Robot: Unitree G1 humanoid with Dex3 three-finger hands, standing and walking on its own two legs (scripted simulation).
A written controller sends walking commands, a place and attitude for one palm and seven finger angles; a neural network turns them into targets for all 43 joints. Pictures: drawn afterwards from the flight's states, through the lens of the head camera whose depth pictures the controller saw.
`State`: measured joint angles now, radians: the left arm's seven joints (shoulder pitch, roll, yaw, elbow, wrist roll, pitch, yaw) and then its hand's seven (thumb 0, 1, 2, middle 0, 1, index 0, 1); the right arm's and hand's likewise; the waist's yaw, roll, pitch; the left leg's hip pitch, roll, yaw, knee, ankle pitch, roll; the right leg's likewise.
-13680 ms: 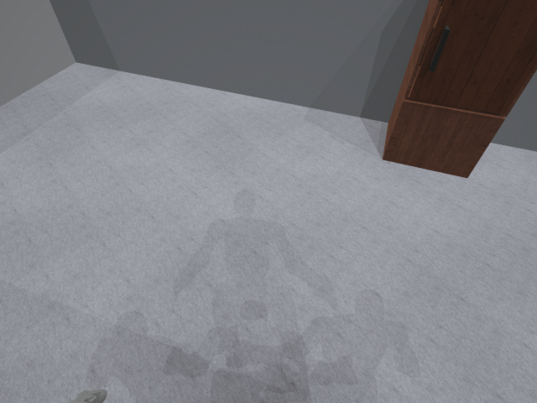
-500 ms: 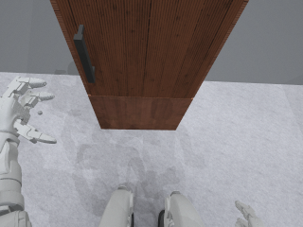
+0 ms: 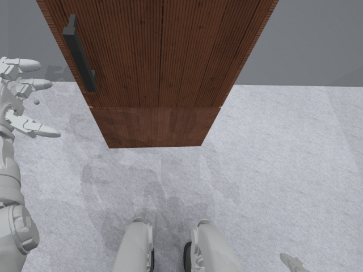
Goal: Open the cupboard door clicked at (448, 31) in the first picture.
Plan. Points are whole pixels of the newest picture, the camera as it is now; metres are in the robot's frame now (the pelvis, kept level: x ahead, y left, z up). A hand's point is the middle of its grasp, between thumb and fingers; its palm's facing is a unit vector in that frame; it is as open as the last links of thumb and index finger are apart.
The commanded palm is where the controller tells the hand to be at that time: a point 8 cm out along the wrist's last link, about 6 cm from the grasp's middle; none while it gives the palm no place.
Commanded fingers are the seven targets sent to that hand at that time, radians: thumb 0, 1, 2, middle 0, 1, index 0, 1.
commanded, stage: move the hooked fingers beside the handle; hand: left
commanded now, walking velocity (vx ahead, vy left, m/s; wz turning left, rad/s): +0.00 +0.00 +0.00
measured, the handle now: (83, 57) +0.56 +0.23 +0.04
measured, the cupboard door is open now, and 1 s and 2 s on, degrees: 0 0 0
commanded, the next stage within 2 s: slide the fingers in behind the handle in 1.26 s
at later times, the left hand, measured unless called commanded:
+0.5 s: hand (42, 77) +0.50 +0.30 +0.04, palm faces +0.07 -1.00 -0.02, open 14.0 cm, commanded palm +0.50 +0.32 +0.03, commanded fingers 0.00 -0.50 0.30 -0.30 -1.20 -0.30 -1.20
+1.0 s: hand (44, 76) +0.51 +0.30 +0.04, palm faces +0.07 -1.00 -0.03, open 14.0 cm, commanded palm +0.50 +0.31 +0.03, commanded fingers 0.00 -0.50 0.30 -0.30 -1.20 -0.30 -1.20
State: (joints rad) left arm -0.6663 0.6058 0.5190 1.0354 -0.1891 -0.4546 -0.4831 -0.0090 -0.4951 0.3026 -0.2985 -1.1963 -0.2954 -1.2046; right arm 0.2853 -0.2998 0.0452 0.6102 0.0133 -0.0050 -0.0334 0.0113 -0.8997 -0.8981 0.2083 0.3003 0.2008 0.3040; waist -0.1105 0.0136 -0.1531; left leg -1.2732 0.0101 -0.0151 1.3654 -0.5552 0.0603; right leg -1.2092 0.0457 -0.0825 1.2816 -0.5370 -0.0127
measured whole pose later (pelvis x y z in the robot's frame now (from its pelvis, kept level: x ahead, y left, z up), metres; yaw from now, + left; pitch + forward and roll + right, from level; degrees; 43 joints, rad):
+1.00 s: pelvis +0.00 +0.01 -0.01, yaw -1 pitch +30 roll -8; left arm -0.88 0.73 0.53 1.14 -0.10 -0.38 -0.42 -0.01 -0.49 0.30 -0.30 -1.20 -0.30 -1.20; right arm 0.33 -0.28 0.08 0.59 -0.01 0.08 -0.01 0.01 -0.90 -0.90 0.21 0.30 0.20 0.30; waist -0.18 0.03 -0.14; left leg -1.37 0.02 -0.04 1.39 -0.56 0.07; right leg -1.28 0.06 -0.10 1.27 -0.53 0.00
